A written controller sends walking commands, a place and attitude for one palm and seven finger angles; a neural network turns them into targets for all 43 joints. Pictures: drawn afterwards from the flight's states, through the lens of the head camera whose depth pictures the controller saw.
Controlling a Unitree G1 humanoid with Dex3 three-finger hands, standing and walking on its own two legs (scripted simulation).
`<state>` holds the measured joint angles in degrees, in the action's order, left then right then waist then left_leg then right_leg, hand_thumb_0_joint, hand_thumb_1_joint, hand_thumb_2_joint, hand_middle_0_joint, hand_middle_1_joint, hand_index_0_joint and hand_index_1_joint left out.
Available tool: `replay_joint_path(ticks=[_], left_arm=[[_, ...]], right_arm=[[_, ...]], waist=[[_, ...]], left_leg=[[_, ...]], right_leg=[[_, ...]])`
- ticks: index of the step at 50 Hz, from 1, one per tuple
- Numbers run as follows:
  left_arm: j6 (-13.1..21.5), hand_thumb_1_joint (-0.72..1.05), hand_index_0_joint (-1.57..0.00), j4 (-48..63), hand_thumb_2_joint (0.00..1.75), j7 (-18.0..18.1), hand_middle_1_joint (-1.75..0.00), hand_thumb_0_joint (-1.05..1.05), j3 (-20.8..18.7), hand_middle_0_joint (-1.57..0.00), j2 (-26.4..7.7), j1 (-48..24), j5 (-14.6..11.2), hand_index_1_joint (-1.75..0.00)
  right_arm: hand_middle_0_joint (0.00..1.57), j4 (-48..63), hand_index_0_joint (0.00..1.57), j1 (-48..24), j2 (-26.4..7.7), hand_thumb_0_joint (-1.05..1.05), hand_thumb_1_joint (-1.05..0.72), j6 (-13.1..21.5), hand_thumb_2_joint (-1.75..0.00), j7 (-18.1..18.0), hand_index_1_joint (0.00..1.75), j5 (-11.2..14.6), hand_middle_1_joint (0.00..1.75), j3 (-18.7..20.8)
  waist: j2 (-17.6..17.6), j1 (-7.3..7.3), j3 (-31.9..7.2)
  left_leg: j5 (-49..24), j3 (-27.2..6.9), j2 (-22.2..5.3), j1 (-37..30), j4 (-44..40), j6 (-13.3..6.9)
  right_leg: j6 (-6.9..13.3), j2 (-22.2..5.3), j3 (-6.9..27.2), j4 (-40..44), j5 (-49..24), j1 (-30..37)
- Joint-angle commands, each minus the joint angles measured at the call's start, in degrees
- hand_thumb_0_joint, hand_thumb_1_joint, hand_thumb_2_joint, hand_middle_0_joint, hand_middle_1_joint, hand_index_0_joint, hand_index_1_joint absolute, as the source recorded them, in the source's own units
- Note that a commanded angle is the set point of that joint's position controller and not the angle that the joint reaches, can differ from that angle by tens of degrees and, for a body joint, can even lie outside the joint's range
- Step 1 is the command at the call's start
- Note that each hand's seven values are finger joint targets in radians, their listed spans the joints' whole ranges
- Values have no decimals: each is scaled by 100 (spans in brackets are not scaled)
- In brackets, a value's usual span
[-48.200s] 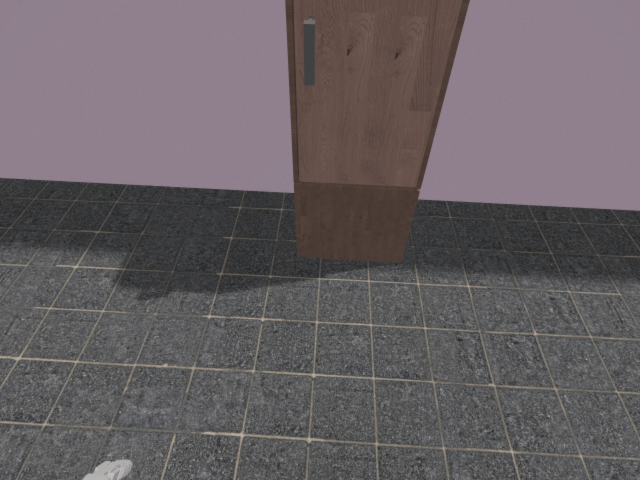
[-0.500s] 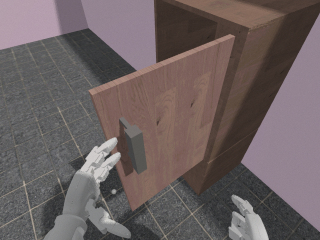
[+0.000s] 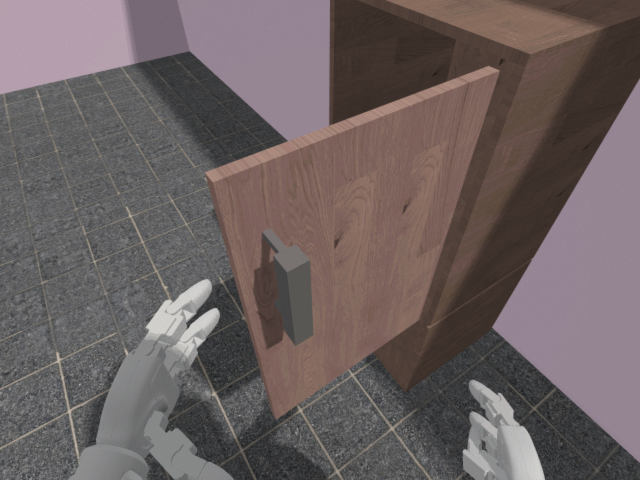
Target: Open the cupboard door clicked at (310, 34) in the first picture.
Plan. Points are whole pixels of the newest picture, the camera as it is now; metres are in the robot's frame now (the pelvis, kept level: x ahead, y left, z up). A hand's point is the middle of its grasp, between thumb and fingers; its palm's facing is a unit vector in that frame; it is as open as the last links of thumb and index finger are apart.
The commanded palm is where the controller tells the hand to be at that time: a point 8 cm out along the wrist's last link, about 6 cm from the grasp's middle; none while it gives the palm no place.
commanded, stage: draw the hand back to the body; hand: left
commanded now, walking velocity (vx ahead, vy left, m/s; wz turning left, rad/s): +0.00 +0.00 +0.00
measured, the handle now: (285, 287) +0.31 +0.07 +0.11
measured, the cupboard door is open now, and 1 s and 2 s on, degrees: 92 92 92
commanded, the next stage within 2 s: step back with the hand held close in 1.50 s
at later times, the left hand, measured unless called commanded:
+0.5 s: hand (140, 369) +0.19 +0.19 +0.14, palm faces +0.08 -0.97 -0.24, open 15.9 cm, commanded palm +0.15 +0.24 +0.15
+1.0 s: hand (76, 338) +0.20 +0.24 +0.17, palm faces +0.41 -0.82 -0.40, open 10.5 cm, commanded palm +0.15 +0.29 +0.19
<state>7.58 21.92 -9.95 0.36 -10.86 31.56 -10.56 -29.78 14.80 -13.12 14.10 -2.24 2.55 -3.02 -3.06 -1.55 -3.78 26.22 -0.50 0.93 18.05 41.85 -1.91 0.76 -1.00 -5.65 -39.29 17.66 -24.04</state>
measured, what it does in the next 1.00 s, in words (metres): stands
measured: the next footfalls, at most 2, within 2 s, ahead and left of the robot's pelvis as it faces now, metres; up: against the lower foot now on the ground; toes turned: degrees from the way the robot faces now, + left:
none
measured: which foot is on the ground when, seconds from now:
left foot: down 0.00-1.00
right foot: down 0.00-1.00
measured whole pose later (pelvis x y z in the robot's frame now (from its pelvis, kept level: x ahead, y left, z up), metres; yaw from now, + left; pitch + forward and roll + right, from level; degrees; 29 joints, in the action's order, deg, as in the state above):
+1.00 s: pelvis +0.01 +0.00 +0.02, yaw -1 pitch -3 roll -1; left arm 4.7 23.7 7.4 -15.2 -18.2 29.5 -2.6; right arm -36.1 11.4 -12.4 7.7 -3.7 0.5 -1.8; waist -4.5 -3.8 0.5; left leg 19.2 0.1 0.9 1.9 24.5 -1.7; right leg 0.6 -0.3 -4.8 -24.4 12.0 -9.1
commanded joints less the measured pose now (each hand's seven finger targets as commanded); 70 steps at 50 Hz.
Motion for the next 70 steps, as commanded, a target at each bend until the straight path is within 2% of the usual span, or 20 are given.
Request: replay_joint_path(ticks=[1,5,8,10,16,20,21,22,23,24,28,30,35,39,45,51,56,61,68,70], left_arm=[[298,-50,-15,1590,30,136,-30,0,-609,-15,-578,-347,-30,-30],[124,-50,-15,1470,30,55,-30,0,-827,-15,-672,-301,-155,-30],[-28,-50,-15,1595,30,-92,-30,0,-662,-15,-539,-323,-208,-30],[-155,-50,-15,1519,30,-125,-30,0,-796,-15,-665,-389,-216,-30],[-249,-50,-15,1845,30,-153,-30,0,-1023,-15,-829,-481,-249,-30],[-273,-36,-16,1716,36,-156,-30,0,-1377,-16,-1019,-412,-336,-30],[-278,-32,-16,1758,37,-199,-30,0,-1359,-16,-984,-509,-371,-30],[-128,-29,-16,2171,39,697,-30,0,-1566,-16,-1653,-498,508,-30],[-162,-26,-16,1920,40,1047,-30,0,-1283,-16,-1092,-98,580,-30],[-192,-22,-16,1767,42,1196,-30,0,-1183,-16,-918,119,610,-30],[-37,-8,-16,2022,48,1518,-30,0,-1277,-16,-1088,46,796,-30],[12,-1,-17,1955,51,1626,-30,0,-1380,-17,-1218,-16,847,-30],[69,17,-17,1873,58,1807,-30,0,-1685,-17,-1466,-305,901,-30],[62,31,-18,1592,64,1839,-30,0,-1830,-18,-1434,-461,873,-30],[80,51,-19,1457,74,1841,-30,0,-2163,-19,-1639,-523,835,-30],[94,73,-19,1269,82,1824,-30,0,-2467,-19,-1767,-639,761,-30],[132,90,-20,1278,90,1846,-30,0,-2719,-20,-1961,-934,740,-30],[122,90,-20,1015,90,1790,-30,0,-2455,-20,-1694,-731,718,-30],[198,90,-20,1260,90,1830,-30,0,-2614,-20,-1904,-923,741,-30],[194,90,-20,1378,90,1850,-30,0,-2681,-20,-2012,-1004,758,-30]], right_arm=[[20,1029,20,-602,-506,0,-90,387,-90,-58,30,0,30,245],[20,934,20,-634,-532,0,-90,367,-90,-73,30,21,30,238],[20,958,20,-681,-565,0,-90,378,-90,-64,30,48,30,218],[20,907,20,-708,-598,0,-90,390,-90,-77,30,52,30,215],[20,897,20,-705,-584,0,-90,447,-90,-73,30,45,30,200],[20,808,20,-746,-588,0,-90,461,-90,-82,30,47,30,204],[20,810,20,-741,-587,0,-90,469,-90,-88,30,67,30,208],[20,920,20,-762,-519,0,-90,374,-90,-172,30,-93,30,241],[20,884,20,-704,-437,0,-90,332,-90,-188,30,-156,30,223],[20,857,20,-693,-440,0,-90,283,-90,-162,30,-160,30,233],[20,755,20,-763,-471,0,-90,113,-90,-136,30,-192,30,272],[20,669,20,-806,-501,0,-90,66,-90,-152,30,-211,30,289],[20,537,20,-889,-519,0,-90,-29,-90,-222,30,-226,30,314],[20,438,20,-949,-489,0,-90,-155,-90,-245,30,-212,30,311],[20,346,20,-1045,-510,0,-90,-251,-90,-233,30,-223,30,358],[20,297,20,-1087,-496,0,-90,-364,-90,-209,30,-210,30,381],[20,249,20,-1107,-500,0,-90,-363,-90,-211,30,-204,30,389],[20,229,20,-1111,-543,0,-90,-389,-90,-171,30,-199,30,432],[20,233,20,-1145,-532,0,-90,-355,-90,-194,30,-207,30,432],[20,216,20,-1168,-537,0,-90,-315,-90,-208,30,-212,30,420]], waist=[[150,-42,-526],[272,-30,-372],[145,15,-243],[103,13,-180],[27,-34,-306],[91,-103,-296],[77,-62,-282],[-49,-249,20],[-33,-154,228],[124,-131,351],[-231,-145,21],[-152,-149,6],[102,-148,-52],[134,-147,135],[-69,-230,31],[60,-231,143],[-215,-239,134],[188,-210,231],[2,-234,-3],[-315,-251,-32]], left_leg=[[-1730,-227,-74,422,-898,130],[-1871,-239,-103,390,-966,153],[-1872,-256,-114,312,-1052,185],[-1821,-277,-121,279,-1102,186],[-2159,-319,-113,40,-1205,264],[-2341,-326,-114,-35,-1267,306],[-2285,-307,-108,-75,-1290,309],[-2135,-314,-189,270,-1569,248],[-2033,-284,-159,277,-1649,279],[-2065,-296,-174,327,-1699,310],[-2514,-191,-206,-168,-1754,274],[-2513,-195,-217,-255,-1822,252],[-2449,-181,-193,-475,-1969,210],[-2439,-148,-187,-560,-2063,190],[-2870,-118,-193,-769,-2105,212],[-2886,-78,-197,-786,-2170,187],[-2827,-64,-188,-869,-2220,181],[-2664,-41,-204,-858,-2249,109],[-2432,-38,-153,-896,-2261,83],[-2451,-33,-140,-925,-2243,104]], right_leg=[[69,9,149,469,-988,1054],[72,48,112,570,-1158,1138],[54,67,64,619,-1132,1067],[61,78,67,683,-1042,1080],[65,90,9,722,-1265,1214],[86,127,-6,792,-1405,1328],[71,120,-8,826,-1383,1308],[123,72,246,885,-1233,1700],[143,33,235,961,-1166,1679],[144,22,209,997,-1151,1680],[133,-22,265,1178,-1418,1935],[133,-12,276,1264,-1424,2030],[113,-14,288,1400,-1432,2192],[98,-20,293,1518,-1415,2199],[108,-24,327,1586,-1725,2396],[93,-8,361,1679,-1850,2464],[92,-16,374,1743,-1777,2464],[58,-13,382,1829,-1675,2415],[67,-24,454,1875,-1510,2531],[85,-35,478,1894,-1536,2555]])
